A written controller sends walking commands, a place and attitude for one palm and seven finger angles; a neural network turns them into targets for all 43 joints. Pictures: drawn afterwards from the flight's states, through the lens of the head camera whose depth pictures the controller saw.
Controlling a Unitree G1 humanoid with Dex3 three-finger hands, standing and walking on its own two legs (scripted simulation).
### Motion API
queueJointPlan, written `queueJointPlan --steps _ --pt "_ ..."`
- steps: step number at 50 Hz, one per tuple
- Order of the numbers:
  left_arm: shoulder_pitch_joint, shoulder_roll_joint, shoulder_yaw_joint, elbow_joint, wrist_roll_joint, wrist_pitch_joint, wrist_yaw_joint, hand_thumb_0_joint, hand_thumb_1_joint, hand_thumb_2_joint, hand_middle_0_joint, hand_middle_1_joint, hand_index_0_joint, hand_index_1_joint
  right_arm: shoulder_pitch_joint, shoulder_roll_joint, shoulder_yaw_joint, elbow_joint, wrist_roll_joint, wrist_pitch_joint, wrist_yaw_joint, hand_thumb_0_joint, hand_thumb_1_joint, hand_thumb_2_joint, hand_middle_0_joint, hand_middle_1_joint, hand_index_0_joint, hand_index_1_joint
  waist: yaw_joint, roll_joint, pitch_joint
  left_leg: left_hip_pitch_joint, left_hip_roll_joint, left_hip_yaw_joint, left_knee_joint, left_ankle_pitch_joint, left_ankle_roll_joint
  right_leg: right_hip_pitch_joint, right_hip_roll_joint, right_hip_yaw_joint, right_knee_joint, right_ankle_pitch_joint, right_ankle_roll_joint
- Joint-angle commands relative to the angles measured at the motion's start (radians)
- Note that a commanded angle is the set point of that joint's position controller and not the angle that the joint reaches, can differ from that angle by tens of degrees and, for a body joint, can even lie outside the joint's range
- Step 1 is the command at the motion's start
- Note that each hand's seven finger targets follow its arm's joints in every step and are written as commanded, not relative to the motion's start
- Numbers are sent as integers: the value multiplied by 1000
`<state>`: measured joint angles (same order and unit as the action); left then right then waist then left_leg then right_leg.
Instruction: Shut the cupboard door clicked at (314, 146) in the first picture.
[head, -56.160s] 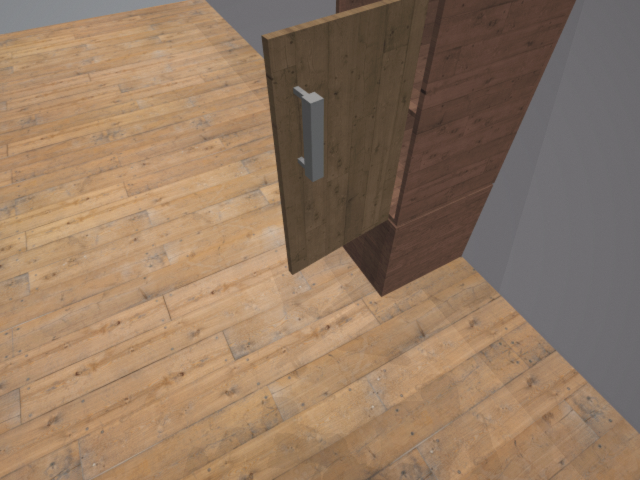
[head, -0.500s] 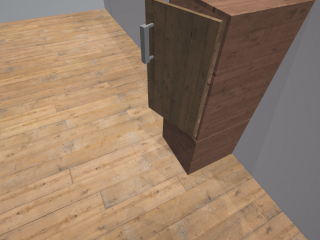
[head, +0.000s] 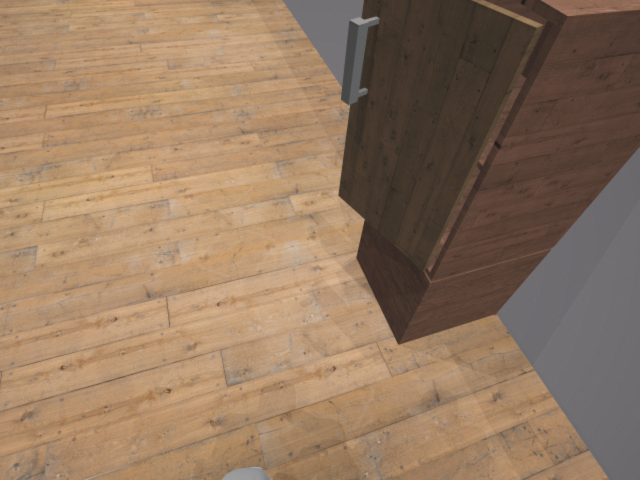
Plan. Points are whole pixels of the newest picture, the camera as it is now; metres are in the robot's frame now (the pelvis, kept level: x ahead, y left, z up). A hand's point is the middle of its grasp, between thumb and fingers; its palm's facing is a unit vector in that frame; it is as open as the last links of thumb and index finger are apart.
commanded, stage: walk to a spot facing it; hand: left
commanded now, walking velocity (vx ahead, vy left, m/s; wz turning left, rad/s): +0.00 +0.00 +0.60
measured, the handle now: (361, 61) +0.85 -0.06 +0.10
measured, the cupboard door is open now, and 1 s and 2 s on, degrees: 20 20 20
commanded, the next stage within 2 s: none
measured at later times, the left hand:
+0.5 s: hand out of the picture +0.02 +0.21 -0.14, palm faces +0.30 -0.90 -0.31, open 7.4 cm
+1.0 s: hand out of the picture -0.03 +0.18 -0.14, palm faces +0.62 -0.72 -0.31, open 7.4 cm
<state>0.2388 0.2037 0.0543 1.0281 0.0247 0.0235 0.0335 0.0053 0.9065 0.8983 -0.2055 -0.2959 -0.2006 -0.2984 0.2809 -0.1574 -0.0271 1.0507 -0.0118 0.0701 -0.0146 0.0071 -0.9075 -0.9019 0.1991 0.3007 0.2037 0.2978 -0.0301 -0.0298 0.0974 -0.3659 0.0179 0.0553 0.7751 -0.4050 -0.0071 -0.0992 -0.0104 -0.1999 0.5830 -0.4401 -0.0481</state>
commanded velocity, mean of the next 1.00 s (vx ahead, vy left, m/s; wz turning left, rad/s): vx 0.02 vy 0.00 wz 0.60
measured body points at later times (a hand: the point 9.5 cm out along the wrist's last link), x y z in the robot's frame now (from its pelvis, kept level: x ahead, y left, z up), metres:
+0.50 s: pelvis +0.00 -0.03 +0.01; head +0.06 -0.02 +0.45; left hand +0.01 +0.25 -0.12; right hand +0.16 -0.27 -0.13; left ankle -0.03 +0.09 -0.66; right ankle +0.02 -0.16 -0.72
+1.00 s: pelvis +0.04 -0.05 +0.00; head +0.09 -0.03 +0.45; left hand -0.06 +0.21 -0.12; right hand +0.27 -0.19 -0.15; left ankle -0.06 +0.06 -0.66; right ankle +0.11 -0.13 -0.72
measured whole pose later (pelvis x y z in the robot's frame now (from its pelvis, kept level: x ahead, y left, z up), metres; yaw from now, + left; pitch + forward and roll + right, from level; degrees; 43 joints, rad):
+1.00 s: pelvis +0.04 -0.05 +0.00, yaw +39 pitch +1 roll +1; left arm 0.21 0.21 0.06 0.83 0.03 0.02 0.02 0.01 0.91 0.90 -0.21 -0.30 -0.20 -0.30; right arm 0.15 -0.24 -0.08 0.89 -0.02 0.09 0.01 0.01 -0.91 -0.90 0.20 0.30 0.21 0.30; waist 0.00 0.04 0.10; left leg -0.51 -0.04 -0.08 1.09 -0.48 -0.02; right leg -0.33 -0.07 -0.10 0.66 -0.35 -0.01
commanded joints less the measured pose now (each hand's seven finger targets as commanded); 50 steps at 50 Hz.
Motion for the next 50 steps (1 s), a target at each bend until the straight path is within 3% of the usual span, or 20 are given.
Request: queueJointPlan --steps 1,2,3,5,16,17,18,19,22,28,30,31,32,33,36,43,44,45,46,50 --pt "64 148 42 -98 -18 -9 2 0 900 900 -200 -300 -200 -300 103 -186 -42 -87 -23 -40 4 0 -900 -900 200 300 200 300 -25 263 -93 195 190 -296 -311 668 128 -219 -154 5 322 433 60" --pt "21 114 24 -144 -17 -7 1 0 900 900 -200 -300 -200 -300 137 -250 -56 -84 -22 -43 -2 0 -900 -900 200 300 200 300 -35 363 -104 224 354 -539 -408 828 257 -337 -48 68 507 -211 81" --pt "-50 120 28 -164 -10 7 7 0 900 900 -200 -300 -200 -300 150 -269 -63 -78 -25 -40 -9 0 -900 -900 200 300 200 300 -56 214 -132 168 361 -596 -465 531 263 -348 -42 182 586 -237 66" --pt "-91 113 35 -178 -5 8 0 0 900 900 -200 -300 -200 -300 49 -261 -63 -118 -28 -44 -14 0 -900 -900 200 300 200 300 -22 149 -69 45 304 -555 -508 151 215 -391 -69 230 597 -87 70" --pt "55 122 42 -190 -4 -2 -8 0 900 900 -200 -300 -200 -300 -95 -253 -90 -205 -17 -26 0 0 -900 -900 200 300 200 300 56 168 -166 -38 82 -407 -396 165 101 -50 28 156 -79 129 89" --pt "92 184 53 -194 5 -11 -3 0 900 900 -200 -300 -200 -300 -100 -218 -89 -220 -7 -23 7 0 -900 -900 200 300 200 300 74 61 -169 -148 10 -352 -285 78 49 57 -75 266 -227 94 55" --pt "80 271 73 -205 18 -17 4 0 900 900 -200 -300 -200 -300 -94 -147 -83 -239 -3 -21 13 0 -900 -900 200 300 200 300 73 -185 -130 -310 -121 -167 -9 -79 -33 65 -356 588 -373 -60 -61" --pt "-10 283 60 -232 12 -11 8 0 900 900 -200 -300 -200 -300 -115 -174 -89 -247 -17 -20 20 0 -900 -900 200 300 200 300 57 -166 -69 -282 -84 -138 273 -156 -31 -124 -490 610 -405 -23 -131" --pt "-121 190 45 -248 11 -23 11 0 900 900 -200 -300 -200 -300 -81 -163 -85 -238 -15 -15 34 0 -900 -900 200 300 200 300 -19 -160 -62 -268 3 -110 459 -60 -37 -138 -349 349 -246 337 -109" --pt "42 256 62 -201 12 -22 3 0 900 900 -200 -300 -200 -300 -169 -133 -50 -272 -2 -30 45 0 -900 -900 200 300 200 300 54 -164 -99 -66 -32 57 -62 3 -30 21 -321 149 -29 827 -36" --pt "38 252 59 -207 -1 -19 -2 0 900 900 -200 -300 -200 -300 -75 -182 -58 -249 -7 -39 44 0 -900 -900 200 300 200 300 1 -103 -168 159 -31 35 -280 230 -9 -62 -292 87 132 749 30" --pt "60 203 54 -234 -7 -14 -7 0 900 900 -200 -300 -200 -300 -23 -280 -82 -242 -17 -48 38 0 -900 -900 200 300 200 300 -23 128 -239 359 168 -215 -317 561 76 -279 -205 31 324 436 98" --pt "9 139 22 -275 -7 -15 -11 0 900 900 -200 -300 -200 -300 50 -367 -104 -230 -14 -47 30 0 -900 -900 200 300 200 300 -61 353 -258 448 383 -473 -333 973 228 -471 -101 63 520 -233 135" --pt "-62 147 22 -307 -3 -5 -8 0 900 900 -200 -300 -200 -300 92 -373 -105 -208 -15 -45 15 0 -900 -900 200 300 200 300 -88 197 -250 407 407 -467 -328 928 270 -504 -104 164 591 -223 119" --pt "-95 139 34 -271 -6 3 -8 0 900 900 -200 -300 -200 -300 -26 -287 -79 -230 -21 -49 -6 0 -900 -900 200 300 200 300 -38 246 -186 259 250 -350 -336 706 192 -479 -100 210 577 -68 119" --pt "90 123 40 -219 -7 -7 -20 0 900 900 -200 -300 -200 -300 -175 -272 -81 -264 -16 -31 -1 0 -900 -900 200 300 200 300 67 165 -165 -13 135 -321 -291 340 115 -90 1 129 16 149 107" --pt "121 159 51 -214 2 -16 -15 0 900 900 -200 -300 -200 -300 -174 -227 -79 -274 -7 -29 5 0 -900 -900 200 300 200 300 84 41 -139 -132 55 -275 -196 171 67 11 -70 200 -140 162 90" --pt "128 259 70 -226 19 -28 -5 0 900 900 -200 -300 -200 -300 -146 -158 -72 -290 0 -27 13 0 -900 -900 200 300 200 300 90 -247 -118 -303 -98 -133 80 -102 -14 42 -356 568 -313 77 -15" --pt "93 285 62 -241 11 -21 -4 0 900 900 -200 -300 -200 -300 -157 -175 -79 -293 -11 -21 21 0 -900 -900 200 300 200 300 86 -242 -93 -258 -84 -136 347 -207 -16 -115 -479 619 -364 31 -98" --pt "-47 163 43 -265 9 -32 3 0 900 900 -200 -300 -200 -300 -117 -151 -76 -244 -16 -12 41 0 -900 -900 200 300 200 300 -1 -158 -79 -234 3 -108 519 -15 -31 -144 -322 307 -279 191 -72"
